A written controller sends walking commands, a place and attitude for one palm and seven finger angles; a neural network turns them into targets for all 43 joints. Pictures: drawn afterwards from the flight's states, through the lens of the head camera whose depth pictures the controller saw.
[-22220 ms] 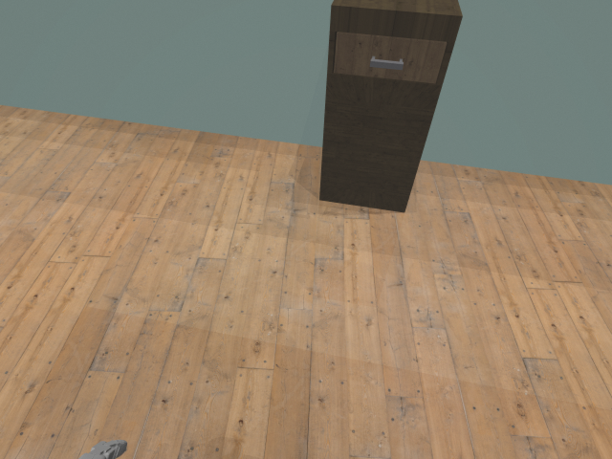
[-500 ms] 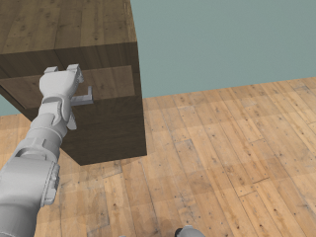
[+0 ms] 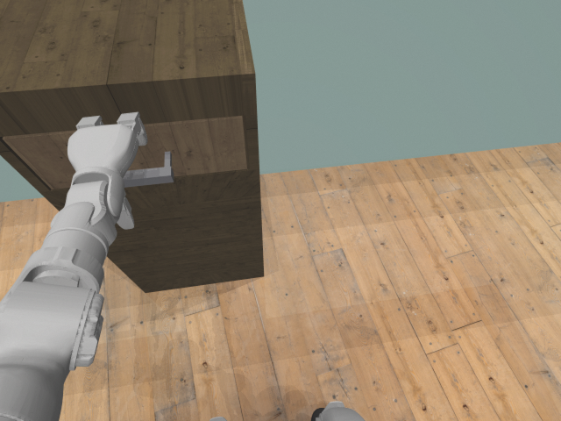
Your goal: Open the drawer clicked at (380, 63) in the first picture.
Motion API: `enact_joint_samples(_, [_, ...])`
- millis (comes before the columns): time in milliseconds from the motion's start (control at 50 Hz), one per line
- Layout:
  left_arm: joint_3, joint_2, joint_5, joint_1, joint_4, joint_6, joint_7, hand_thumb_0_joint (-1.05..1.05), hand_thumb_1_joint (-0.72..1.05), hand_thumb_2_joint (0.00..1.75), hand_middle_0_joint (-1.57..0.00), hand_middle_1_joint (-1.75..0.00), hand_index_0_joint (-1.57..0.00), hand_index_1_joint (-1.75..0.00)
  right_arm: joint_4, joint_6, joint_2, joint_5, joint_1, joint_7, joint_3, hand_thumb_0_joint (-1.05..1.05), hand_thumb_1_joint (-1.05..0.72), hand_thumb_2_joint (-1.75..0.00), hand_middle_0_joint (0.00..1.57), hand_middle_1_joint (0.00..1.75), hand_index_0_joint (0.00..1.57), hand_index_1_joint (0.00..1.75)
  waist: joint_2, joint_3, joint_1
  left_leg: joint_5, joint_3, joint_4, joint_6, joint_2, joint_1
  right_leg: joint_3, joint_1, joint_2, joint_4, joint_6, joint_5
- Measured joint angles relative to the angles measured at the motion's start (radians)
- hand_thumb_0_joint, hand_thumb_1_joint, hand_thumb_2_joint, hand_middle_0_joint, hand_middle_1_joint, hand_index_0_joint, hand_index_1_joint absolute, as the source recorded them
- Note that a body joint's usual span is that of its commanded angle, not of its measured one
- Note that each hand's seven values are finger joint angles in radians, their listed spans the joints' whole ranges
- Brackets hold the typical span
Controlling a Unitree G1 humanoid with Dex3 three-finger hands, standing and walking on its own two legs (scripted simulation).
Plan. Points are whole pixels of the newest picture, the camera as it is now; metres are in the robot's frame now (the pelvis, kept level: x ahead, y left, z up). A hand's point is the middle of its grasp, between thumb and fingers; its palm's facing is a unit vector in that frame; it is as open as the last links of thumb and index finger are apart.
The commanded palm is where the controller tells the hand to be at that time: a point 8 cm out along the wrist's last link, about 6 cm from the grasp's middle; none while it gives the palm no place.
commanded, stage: move the hooked fingers above the handle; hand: left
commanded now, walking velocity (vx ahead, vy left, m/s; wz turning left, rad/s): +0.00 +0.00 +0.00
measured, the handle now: (139, 168) +0.53 +0.22 -0.03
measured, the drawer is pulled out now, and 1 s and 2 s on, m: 0.00 0.00 0.00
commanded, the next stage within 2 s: lower the fingers behind the handle in 0.12 s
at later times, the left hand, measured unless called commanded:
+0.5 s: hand (133, 173) +0.49 +0.21 +0.02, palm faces -0.06 +0.00 -1.00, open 13.7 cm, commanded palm +0.47 +0.21 +0.06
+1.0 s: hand (129, 187) +0.49 +0.23 -0.01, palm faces -0.04 +0.00 -1.00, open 13.7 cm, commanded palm +0.47 +0.22 +0.03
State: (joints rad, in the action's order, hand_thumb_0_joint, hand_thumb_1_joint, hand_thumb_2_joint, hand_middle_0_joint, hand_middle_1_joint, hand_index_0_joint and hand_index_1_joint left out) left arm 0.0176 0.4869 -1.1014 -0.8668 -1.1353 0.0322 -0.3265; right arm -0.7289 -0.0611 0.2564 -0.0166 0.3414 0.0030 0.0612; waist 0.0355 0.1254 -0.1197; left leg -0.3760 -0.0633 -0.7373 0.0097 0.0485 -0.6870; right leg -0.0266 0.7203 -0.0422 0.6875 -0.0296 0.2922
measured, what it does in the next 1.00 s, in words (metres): stands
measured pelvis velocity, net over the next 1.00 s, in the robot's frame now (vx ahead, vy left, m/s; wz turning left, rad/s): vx -0.01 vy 0.00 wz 0.01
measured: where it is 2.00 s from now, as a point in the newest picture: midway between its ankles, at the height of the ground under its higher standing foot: outside the picture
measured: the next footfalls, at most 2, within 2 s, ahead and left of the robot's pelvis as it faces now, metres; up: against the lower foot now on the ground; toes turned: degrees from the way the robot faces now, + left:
none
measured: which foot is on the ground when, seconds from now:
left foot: down 0.00-1.00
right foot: down 0.00-1.00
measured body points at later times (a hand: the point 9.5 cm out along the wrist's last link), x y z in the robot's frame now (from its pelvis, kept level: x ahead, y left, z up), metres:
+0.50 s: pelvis +0.00 -0.01 +0.00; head +0.10 -0.02 +0.44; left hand +0.48 +0.21 +0.08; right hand +0.01 -0.29 -0.13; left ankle -0.02 +0.11 -0.71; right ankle +0.01 -0.14 -0.71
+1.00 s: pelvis -0.01 +0.00 -0.02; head +0.11 +0.00 +0.41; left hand +0.48 +0.22 +0.04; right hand -0.02 -0.28 -0.15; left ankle -0.03 +0.11 -0.71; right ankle +0.01 -0.14 -0.71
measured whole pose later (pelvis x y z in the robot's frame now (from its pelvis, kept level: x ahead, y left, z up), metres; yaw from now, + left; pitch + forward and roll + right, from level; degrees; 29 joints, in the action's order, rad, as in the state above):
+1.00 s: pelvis -0.01 +0.00 -0.02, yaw +0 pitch +23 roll -1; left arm 0.01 0.49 -1.12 -0.91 -1.20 0.01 -0.42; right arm -0.77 -0.04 0.26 -0.04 0.34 0.02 0.06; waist 0.04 0.15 -0.14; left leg -0.42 -0.04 -0.89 0.01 0.06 -0.88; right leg -0.04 0.90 -0.04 0.83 -0.02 0.33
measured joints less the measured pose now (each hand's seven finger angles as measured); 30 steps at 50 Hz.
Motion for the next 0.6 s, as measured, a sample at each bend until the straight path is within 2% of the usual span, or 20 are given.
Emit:
enact_joint_samples(100, [0.015,-0.008,-0.001,0.016,0.026,0.027,0.005,0.0,-0.49,0.3,-0.32,-1.2,-0.33,-1.21,0.002,0.0,0.002,-0.002,0.011,-0.002,0.005,0.0,-0.9,-0.9,0.2,0.3,0.2,0.3,0.0,0.003,0.008,-0.004,0.004,0.0,-0.002,0.001,0.005,-0.004,-0.007,0.0,0.001,0.002,0.005])
enact_joint_samples(200, [0.022,-0.029,-0.007,0.021,0.039,0.034,-0.019,0.0,-0.49,0.3,-0.32,-1.2,-0.33,-1.2,-0.004,-0.001,0.003,-0.005,0.013,0.004,0.008,0.0,-0.9,-0.9,0.2,0.3,0.2,0.3,0.003,0.002,0.01,-0.007,0.009,-0.006,-0.005,0.001,0.002,-0.008,-0.003,0.0,0.009,0.004,0.012])
enact_joint_samples(380, [0.003,-0.036,-0.011,0.0,0.0,-0.004,-0.068,0.0,-0.49,0.3,-0.34,-1.22,-0.34,-1.23,-0.014,-0.008,0.002,-0.003,-0.003,0.007,-0.002,0.0,-0.9,-0.9,0.2,0.3,0.2,0.3,0.007,0.0,0.004,-0.003,0.007,-0.004,-0.011,0.004,-0.007,-0.006,0.012,0.004,0.019,0.01,0.013])
enact_joint_samples(460, [0.002,-0.028,-0.012,-0.013,-0.021,-0.016,-0.062,0.0,-0.49,0.3,-0.34,-1.22,-0.33,-1.25,-0.012,-0.009,0.005,0.0,-0.01,0.003,-0.009,0.0,-0.9,-0.9,0.2,0.3,0.2,0.3,0.005,0.002,-0.001,0.002,0.006,-0.003,-0.013,0.006,-0.012,-0.004,0.021,0.006,0.023,0.013,0.011])
enact_joint_samples(540, [0.008,-0.007,-0.012,-0.023,-0.065,-0.036,-0.029,0.0,-0.49,0.3,-0.33,-1.21,-0.32,-1.24,-0.002,-0.005,0.011,0.005,-0.014,-0.004,-0.013,0.0,-0.9,-0.9,0.2,0.3,0.2,0.3,0.003,-0.003,-0.013,0.004,0.003,-0.009,-0.015,0.009,-0.023,-0.001,0.035,0.009,0.031,0.015,0.009])
enact_joint_samples(600, [0.002,0.005,-0.007,-0.008,-0.055,-0.01,-0.006,0.0,-0.49,0.3,-0.33,-1.2,-0.32,-1.23,0.008,0.006,0.013,0.002,-0.007,-0.011,-0.007,0.0,-0.9,-0.9,0.2,0.3,0.2,0.3,0.001,-0.009,-0.015,0.003,0.003,-0.021,-0.016,0.01,-0.041,0.0,0.053,0.01,0.043,0.017,0.009])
